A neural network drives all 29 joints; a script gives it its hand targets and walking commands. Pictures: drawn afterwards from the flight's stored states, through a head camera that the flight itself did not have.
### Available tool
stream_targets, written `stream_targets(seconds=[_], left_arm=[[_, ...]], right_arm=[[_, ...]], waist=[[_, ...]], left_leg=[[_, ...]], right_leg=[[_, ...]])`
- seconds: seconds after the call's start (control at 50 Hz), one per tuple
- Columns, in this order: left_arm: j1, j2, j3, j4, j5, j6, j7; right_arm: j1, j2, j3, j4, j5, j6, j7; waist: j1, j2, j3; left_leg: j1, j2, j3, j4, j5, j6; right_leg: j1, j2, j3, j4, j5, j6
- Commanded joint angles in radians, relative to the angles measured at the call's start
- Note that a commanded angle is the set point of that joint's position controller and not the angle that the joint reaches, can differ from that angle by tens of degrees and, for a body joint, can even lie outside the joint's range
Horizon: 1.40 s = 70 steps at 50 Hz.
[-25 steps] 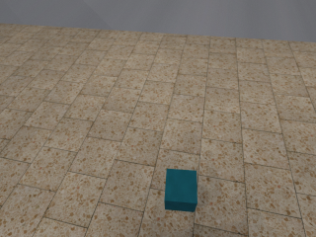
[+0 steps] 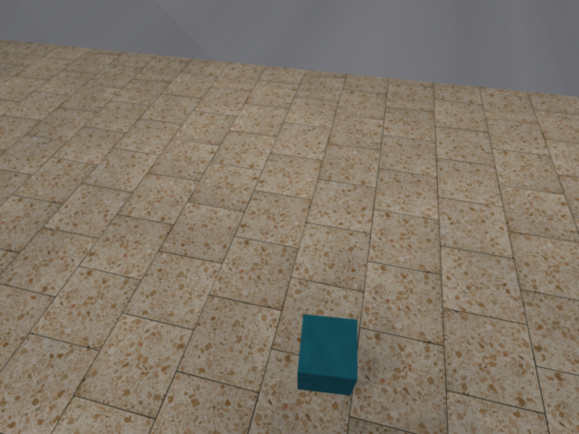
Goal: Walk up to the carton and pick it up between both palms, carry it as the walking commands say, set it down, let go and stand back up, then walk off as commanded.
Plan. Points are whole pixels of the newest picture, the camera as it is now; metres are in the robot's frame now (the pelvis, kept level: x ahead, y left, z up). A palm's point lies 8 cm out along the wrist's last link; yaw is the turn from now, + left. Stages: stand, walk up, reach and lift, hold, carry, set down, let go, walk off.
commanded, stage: reach and lift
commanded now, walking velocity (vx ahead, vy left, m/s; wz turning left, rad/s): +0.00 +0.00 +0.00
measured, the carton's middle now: (326, 355) +0.45 -0.06 -0.69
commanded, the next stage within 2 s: none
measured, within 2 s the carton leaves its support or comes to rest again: neither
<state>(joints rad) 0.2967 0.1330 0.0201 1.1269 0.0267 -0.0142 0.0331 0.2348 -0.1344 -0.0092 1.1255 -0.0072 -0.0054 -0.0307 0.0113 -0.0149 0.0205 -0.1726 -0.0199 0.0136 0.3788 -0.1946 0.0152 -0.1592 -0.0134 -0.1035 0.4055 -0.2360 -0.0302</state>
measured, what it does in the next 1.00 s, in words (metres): lowers itself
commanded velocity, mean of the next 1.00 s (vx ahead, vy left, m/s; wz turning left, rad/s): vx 0.00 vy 0.00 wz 0.00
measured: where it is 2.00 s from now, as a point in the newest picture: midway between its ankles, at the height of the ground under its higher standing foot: outside the picture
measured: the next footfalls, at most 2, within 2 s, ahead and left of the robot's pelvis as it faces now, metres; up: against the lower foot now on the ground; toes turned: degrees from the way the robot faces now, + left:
none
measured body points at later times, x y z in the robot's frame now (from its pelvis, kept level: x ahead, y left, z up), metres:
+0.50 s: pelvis -0.02 -0.01 -0.05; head +0.11 -0.01 +0.38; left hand +0.13 +0.17 -0.19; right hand +0.14 -0.22 -0.19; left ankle +0.01 +0.11 -0.74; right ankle -0.01 -0.09 -0.74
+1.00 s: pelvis -0.11 +0.01 -0.09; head +0.09 +0.00 +0.31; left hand +0.27 +0.16 -0.21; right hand +0.26 -0.23 -0.20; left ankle +0.01 +0.11 -0.74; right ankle -0.01 -0.09 -0.74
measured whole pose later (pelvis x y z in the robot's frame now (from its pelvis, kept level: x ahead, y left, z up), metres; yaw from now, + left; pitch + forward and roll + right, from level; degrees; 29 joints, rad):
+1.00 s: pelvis -0.11 +0.01 -0.09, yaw -2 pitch +18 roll +0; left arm -0.62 0.09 0.14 0.63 -0.04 0.53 0.13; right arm -0.67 -0.24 -0.17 0.77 0.02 0.49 0.01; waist -0.01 0.01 0.14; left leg -1.06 0.01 0.04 1.04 -0.30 0.02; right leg -1.05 -0.02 -0.07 1.05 -0.32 -0.05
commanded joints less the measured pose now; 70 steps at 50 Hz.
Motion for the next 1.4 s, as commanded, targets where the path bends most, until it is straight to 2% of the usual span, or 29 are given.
stream_targets(seconds=[0.0, 0.02, 0.04, 0.08, 0.1, 0.12, 0.14, 0.2, 0.22, 0.34, 0.44, 0.46, 0.48, 0.5, 0.52, 0.58, 0.66, 0.72, 0.74, 0.8, 0.86, 0.98, 1.0, 1.04, 1.1, 1.16, 1.22, 1.32, 1.38], left_arm=[[-0.832, 0.152, -0.018, -0.630, -0.065, 0.035, 0.021], [-0.663, 0.146, -0.032, -0.572, -0.087, 0.120, 0.035], [-0.620, 0.175, -0.046, -0.594, -0.110, 0.199, 0.023], [-0.492, 0.204, -0.039, -0.613, -0.122, 0.301, 0.016], [-0.375, 0.177, -0.044, -0.583, -0.151, 0.398, -0.001], [-0.248, 0.152, -0.048, -0.553, -0.133, 0.480, -0.008], [-0.217, 0.144, -0.020, -0.588, -0.108, 0.554, -0.010], [-0.030, 0.081, 0.010, -0.521, -0.057, 0.645, -0.005], [-0.085, 0.043, 0.003, -0.573, -0.036, 0.634, -0.007], [-0.242, -0.017, 0.038, -0.701, 0.021, 0.531, -0.030], [-0.313, 0.057, 0.122, -0.865, 0.059, 0.395, -0.027], [-0.315, 0.062, 0.126, -0.889, 0.058, 0.364, -0.029], [-0.311, 0.040, 0.107, -0.900, 0.054, 0.359, -0.021], [-0.283, 0.053, 0.105, -0.892, 0.066, 0.365, -0.020], [-0.280, 0.057, 0.107, -0.924, 0.061, 0.363, -0.020], [-0.353, 0.032, 0.065, -0.888, 0.032, 0.410, -0.010], [-0.492, -0.006, 0.059, -0.823, -0.007, 0.484, -0.002], [-0.665, -0.007, 0.047, -0.769, -0.045, 0.527, 0.011], [-0.739, 0.005, 0.083, -0.736, -0.027, 0.532, 0.019], [-0.940, 0.052, 0.134, -0.722, -0.030, 0.534, 0.041], [-1.060, 0.042, 0.139, -0.641, -0.056, 0.534, 0.063], [-1.245, 0.029, 0.110, -0.638, -0.074, 0.502, 0.129], [-1.181, 0.016, 0.132, -0.576, -0.069, 0.499, 0.136], [-1.281, 0.038, 0.150, -0.615, -0.063, 0.451, 0.156], [-1.359, -0.020, 0.121, -0.580, -0.066, 0.388, 0.165], [-1.318, 0.017, 0.166, -0.536, -0.054, 0.331, 0.167], [-1.396, 0.026, 0.157, -0.522, -0.056, 0.287, 0.164], [-1.408, 0.067, 0.203, -0.565, -0.034, 0.197, 0.163], [-1.462, 0.057, 0.182, -0.495, -0.031, 0.177, 0.154]], right_arm=[[-0.805, -0.163, 0.039, -0.574, -0.007, 0.009, 0.001], [-0.584, -0.162, 0.000, -0.482, 0.010, 0.098, -0.011], [-0.565, -0.177, -0.013, -0.564, 0.038, 0.174, -0.018], [-0.437, -0.231, -0.033, -0.565, 0.046, 0.281, -0.017], [-0.360, -0.213, -0.001, -0.562, 0.073, 0.373, 0.006], [-0.248, -0.228, -0.016, -0.534, 0.067, 0.455, 0.012], [-0.195, -0.186, -0.005, -0.567, 0.073, 0.530, 0.010], [-0.056, -0.116, 0.024, -0.558, 0.032, 0.612, 0.029], [-0.104, -0.102, 0.026, -0.570, 0.019, 0.601, 0.036], [-0.246, -0.109, -0.056, -0.721, -0.056, 0.498, 0.069], [-0.291, -0.127, -0.132, -0.833, -0.065, 0.363, 0.048], [-0.303, -0.137, -0.132, -0.836, -0.048, 0.338, 0.039], [-0.273, -0.133, -0.143, -0.814, -0.075, 0.333, 0.035], [-0.229, -0.147, -0.150, -0.792, -0.071, 0.337, 0.037], [-0.259, -0.135, -0.156, -0.854, -0.046, 0.331, 0.037], [-0.323, -0.103, -0.106, -0.792, -0.011, 0.380, 0.044], [-0.516, -0.102, -0.084, -0.749, 0.004, 0.442, 0.064], [-0.703, -0.149, -0.118, -0.678, 0.013, 0.487, 0.068], [-0.807, -0.169, -0.128, -0.646, 0.015, 0.494, 0.073], [-0.969, -0.214, -0.152, -0.613, 0.018, 0.490, 0.072], [-1.097, -0.229, -0.181, -0.537, -0.001, 0.486, 0.052], [-1.234, -0.255, -0.195, -0.479, 0.044, 0.436, 0.029], [-1.220, -0.264, -0.201, -0.478, 0.024, 0.422, 0.031], [-1.281, -0.295, -0.219, -0.455, -0.002, 0.377, 0.030], [-1.368, -0.285, -0.236, -0.415, 0.012, 0.304, 0.027], [-1.369, -0.253, -0.223, -0.420, 0.019, 0.254, 0.014], [-1.420, -0.288, -0.230, -0.370, 0.018, 0.216, 0.004], [-1.452, -0.280, -0.246, -0.446, 0.057, 0.134, 0.013], [-1.515, -0.241, -0.221, -0.350, 0.073, 0.122, 0.020]], waist=[[0.023, -0.021, -0.102], [-0.006, 0.005, -0.105], [-0.004, -0.043, -0.159], [-0.029, 0.021, -0.205], [-0.005, 0.020, -0.170], [-0.032, 0.009, -0.224], [0.009, 0.035, -0.164], [0.026, 0.018, -0.176], [0.043, 0.071, -0.157], [0.022, -0.053, -0.126], [-0.010, -0.110, -0.564], [0.019, -0.042, -0.670], [-0.033, -0.065, -0.714], [-0.017, 0.007, -0.740], [-0.026, -0.044, -0.774], [-0.019, 0.014, -0.649], [-0.009, 0.012, -0.399], [-0.027, -0.009, -0.296], [0.007, 0.027, -0.294], [0.005, -0.007, -0.355], [-0.024, -0.070, -0.444], [-0.046, 0.035, -0.748], [-0.017, 0.031, -0.792], [-0.048, -0.019, -0.794], [-0.055, 0.041, -0.771], [-0.054, -0.045, -0.836], [-0.062, 0.013, -0.919], [-0.064, -0.020, -1.179], [-0.065, -0.027, -1.143]], left_leg=[[-0.367, 0.076, -0.025, 0.179, -0.226, -0.004], [-0.349, 0.096, 0.006, 0.194, -0.367, -0.023], [-0.271, 0.075, 0.037, 0.201, -0.333, -0.011], [-0.297, 0.038, 0.047, 0.221, -0.250, -0.020], [-0.293, 0.030, 0.029, 0.218, -0.280, 0.011], [-0.246, 0.024, 0.006, 0.213, -0.274, 0.022], [-0.259, 0.003, 0.005, 0.221, -0.169, 0.035], [-0.223, -0.019, -0.032, 0.212, 0.085, 0.041], [-0.255, -0.024, -0.028, 0.211, 0.123, 0.032], [-0.400, -0.020, -0.020, 0.286, 0.105, 0.010], [-0.472, -0.031, -0.041, 0.447, 0.346, 0.001], [-0.489, -0.043, -0.037, 0.488, 0.387, -0.005], [-0.505, -0.041, -0.050, 0.497, 0.343, -0.001], [-0.478, -0.037, -0.048, 0.495, 0.374, -0.014], [-0.498, -0.041, -0.048, 0.507, 0.384, -0.016], [-0.577, -0.041, -0.025, 0.485, 0.189, -0.006], [-0.562, -0.009, -0.008, 0.465, -0.161, -0.002], [-0.602, 0.004, -0.007, 0.468, -0.274, -0.009], [-0.622, 0.004, -0.015, 0.469, -0.306, -0.016], [-0.590, -0.010, -0.005, 0.503, -0.325, -0.004], [-0.608, -0.007, -0.007, 0.525, -0.330, 0.007], [-0.497, 0.003, -0.034, 0.515, -0.225, -0.022], [-0.481, -0.008, -0.035, 0.523, -0.172, -0.028], [-0.510, -0.005, -0.046, 0.527, -0.125, -0.035], [-0.523, 0.001, -0.058, 0.527, -0.117, -0.047], [-0.601, -0.018, -0.042, 0.539, 0.008, -0.032], [-0.602, -0.030, -0.032, 0.555, 0.057, -0.039], [-0.621, -0.058, -0.049, 0.590, 0.327, -0.029], [-0.748, -0.064, -0.039, 0.594, 0.305, -0.023]], right_leg=[[-0.307, 0.003, 0.081, 0.143, -0.290, -0.048], [-0.258, 0.006, 0.067, 0.173, -0.299, -0.019], [-0.259, -0.022, 0.070, 0.142, -0.291, -0.022], [-0.292, -0.019, 0.051, 0.174, -0.163, -0.024], [-0.269, -0.030, 0.079, 0.165, -0.222, -0.030], [-0.200, -0.016, 0.104, 0.182, -0.233, -0.027], [-0.254, -0.029, 0.139, 0.156, -0.176, -0.025], [-0.222, 0.021, 0.148, 0.152, 0.072, -0.025], [-0.225, 0.021, 0.160, 0.160, 0.122, -0.028], [-0.313, 0.020, 0.163, 0.233, 0.131, -0.015], [-0.216, 0.007, 0.175, 0.454, 0.599, 0.014], [-0.176, -0.005, 0.199, 0.490, 0.683, 0.010], [-0.163, 0.000, 0.182, 0.511, 0.690, 0.011], [-0.183, -0.001, 0.191, 0.507, 0.669, 0.007], [-0.182, 0.014, 0.189, 0.516, 0.708, 0.006], [-0.279, 0.008, 0.185, 0.471, 0.477, 0.010], [-0.540, 0.007, 0.159, 0.383, -0.109, -0.010], [-0.598, 0.009, 0.149, 0.381, -0.278, -0.011], [-0.583, 0.001, 0.145, 0.387, -0.333, -0.007], [-0.583, -0.012, 0.148, 0.401, -0.392, 0.002], [-0.560, -0.004, 0.138, 0.430, -0.366, 0.008], [-0.577, 0.025, 0.105, 0.484, -0.129, -0.010], [-0.577, 0.031, 0.098, 0.496, -0.093, -0.016], [-0.629, 0.039, 0.099, 0.504, -0.054, -0.011], [-0.732, 0.043, 0.092, 0.515, -0.051, -0.019], [-0.637, 0.054, 0.109, 0.518, 0.081, -0.002], [-0.628, 0.054, 0.125, 0.534, 0.155, -0.003], [-0.492, 0.073, 0.138, 0.601, 0.497, 0.012], [-0.507, 0.066, 0.147, 0.628, 0.525, 0.015]])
